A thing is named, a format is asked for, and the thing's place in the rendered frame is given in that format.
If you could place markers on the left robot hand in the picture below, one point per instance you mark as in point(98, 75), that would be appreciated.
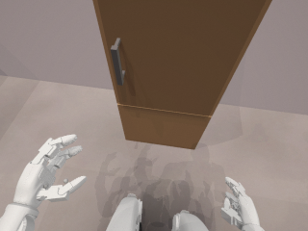
point(29, 189)

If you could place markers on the handle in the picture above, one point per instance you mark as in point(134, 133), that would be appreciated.
point(119, 73)

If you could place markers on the right robot hand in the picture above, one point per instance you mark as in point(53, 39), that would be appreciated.
point(243, 211)

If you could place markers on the robot thigh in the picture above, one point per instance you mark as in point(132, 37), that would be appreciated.
point(127, 215)
point(187, 222)

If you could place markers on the robot left thigh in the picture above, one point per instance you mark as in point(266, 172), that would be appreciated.
point(127, 215)

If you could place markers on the robot right thigh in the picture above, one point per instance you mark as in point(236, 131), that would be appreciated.
point(187, 222)

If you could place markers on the cupboard door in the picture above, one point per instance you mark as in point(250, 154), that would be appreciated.
point(176, 54)

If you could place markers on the left robot forearm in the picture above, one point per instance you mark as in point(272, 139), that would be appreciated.
point(19, 217)

